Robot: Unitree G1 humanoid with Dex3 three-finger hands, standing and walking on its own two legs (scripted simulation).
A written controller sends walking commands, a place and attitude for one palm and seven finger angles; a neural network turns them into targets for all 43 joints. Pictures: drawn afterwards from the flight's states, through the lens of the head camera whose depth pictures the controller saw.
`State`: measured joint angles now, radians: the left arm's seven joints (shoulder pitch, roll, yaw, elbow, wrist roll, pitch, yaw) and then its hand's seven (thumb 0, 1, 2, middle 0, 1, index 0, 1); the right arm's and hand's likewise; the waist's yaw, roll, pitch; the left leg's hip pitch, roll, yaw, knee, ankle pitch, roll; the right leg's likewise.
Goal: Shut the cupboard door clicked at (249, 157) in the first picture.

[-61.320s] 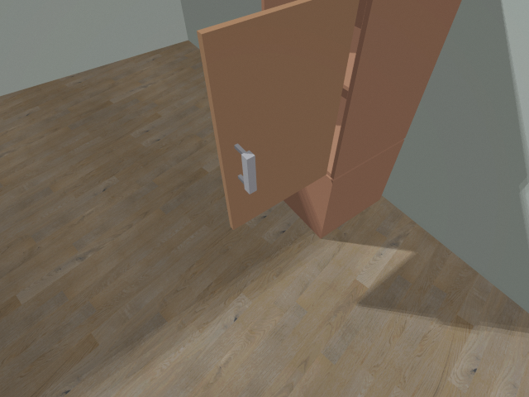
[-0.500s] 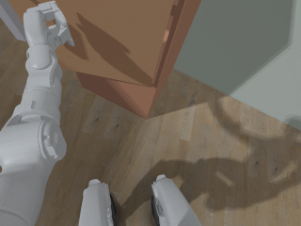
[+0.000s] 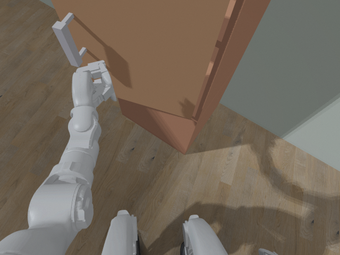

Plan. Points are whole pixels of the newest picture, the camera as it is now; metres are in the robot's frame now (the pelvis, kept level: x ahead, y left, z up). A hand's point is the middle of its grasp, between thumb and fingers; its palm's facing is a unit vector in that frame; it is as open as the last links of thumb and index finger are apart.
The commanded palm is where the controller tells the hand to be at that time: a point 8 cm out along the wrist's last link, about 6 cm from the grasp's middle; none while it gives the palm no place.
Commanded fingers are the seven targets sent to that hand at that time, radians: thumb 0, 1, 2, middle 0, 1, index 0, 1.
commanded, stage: draw the hand back to the body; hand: left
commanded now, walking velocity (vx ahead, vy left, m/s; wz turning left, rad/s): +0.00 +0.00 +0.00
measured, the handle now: (73, 40) +0.65 +0.22 +0.05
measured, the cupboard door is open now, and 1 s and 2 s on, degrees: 17 17 17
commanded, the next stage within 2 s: step back with the hand held close in 1.68 s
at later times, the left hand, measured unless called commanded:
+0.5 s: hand (72, 98) +0.40 +0.16 +0.13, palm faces +0.09 -1.00 -0.04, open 3.1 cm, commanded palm +0.35 +0.21 +0.14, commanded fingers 0.00 0.90 0.90 -1.27 -1.47 -1.27 -1.47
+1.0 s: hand out of the picture +0.29 +0.24 +0.22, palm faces +0.31 -0.90 -0.30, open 3.9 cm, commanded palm +0.24 +0.28 +0.24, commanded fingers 0.00 0.90 0.90 -0.58 -0.72 -0.58 -0.72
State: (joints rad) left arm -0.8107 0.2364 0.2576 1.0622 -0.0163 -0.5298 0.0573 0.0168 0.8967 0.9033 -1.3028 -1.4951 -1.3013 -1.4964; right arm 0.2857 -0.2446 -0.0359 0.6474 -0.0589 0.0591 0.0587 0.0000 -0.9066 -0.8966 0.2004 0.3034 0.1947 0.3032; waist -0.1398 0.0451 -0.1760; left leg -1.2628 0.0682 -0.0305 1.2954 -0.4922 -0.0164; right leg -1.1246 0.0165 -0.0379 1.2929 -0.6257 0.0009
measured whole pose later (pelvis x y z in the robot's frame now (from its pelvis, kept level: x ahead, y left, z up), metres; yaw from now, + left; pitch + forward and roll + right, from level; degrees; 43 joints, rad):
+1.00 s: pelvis +0.04 +0.01 +0.12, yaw +1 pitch +0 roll +0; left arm 0.19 0.29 0.14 -0.04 -0.06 -0.04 0.09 0.02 0.89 0.90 -0.85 -1.00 -0.85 -1.00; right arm 0.15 -0.21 0.06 0.53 0.04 0.01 -0.09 0.01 -0.90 -0.90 0.20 0.30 0.20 0.30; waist 0.05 0.06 -0.05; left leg -0.28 0.02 0.03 0.54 -0.25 0.00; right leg -0.16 -0.03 -0.01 0.51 -0.35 0.02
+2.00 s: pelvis +0.04 +0.01 +0.12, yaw +1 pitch +1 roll +0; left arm 0.50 0.37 0.37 -0.37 -0.06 -0.14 0.10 0.01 0.89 0.90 -0.21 -0.30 -0.21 -0.30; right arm 0.18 -0.25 -0.01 0.61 0.02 -0.01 -0.09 0.01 -0.90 -0.90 0.20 0.30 0.20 0.30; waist 0.03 0.09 -0.03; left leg -0.28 0.03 0.03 0.51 -0.25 -0.01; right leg -0.14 -0.01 -0.01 0.45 -0.32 0.02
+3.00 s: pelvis -0.13 +0.03 +0.11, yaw +5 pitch -1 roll -2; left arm 0.57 0.46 0.45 -0.53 -0.05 -0.27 0.16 0.01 0.88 0.90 -0.21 -0.30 -0.21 -0.30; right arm 0.21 -0.21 -0.02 0.64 0.00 -0.08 -0.05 0.01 -0.90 -0.90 0.20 0.30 0.20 0.30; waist 0.00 0.01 0.02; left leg -0.59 0.02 0.03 0.78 -0.36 -0.01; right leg -0.37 0.03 0.04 0.62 -0.25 0.02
